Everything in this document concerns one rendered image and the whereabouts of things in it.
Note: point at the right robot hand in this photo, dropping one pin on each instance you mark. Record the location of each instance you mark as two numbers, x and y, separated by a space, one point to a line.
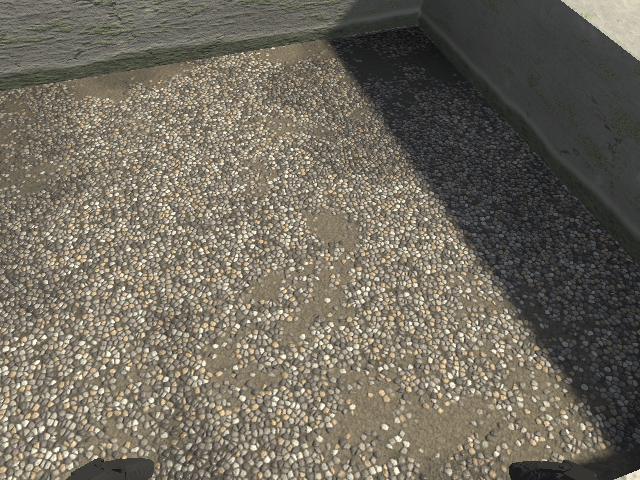
537 470

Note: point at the left robot hand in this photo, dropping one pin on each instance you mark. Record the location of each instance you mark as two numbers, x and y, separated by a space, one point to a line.
118 469

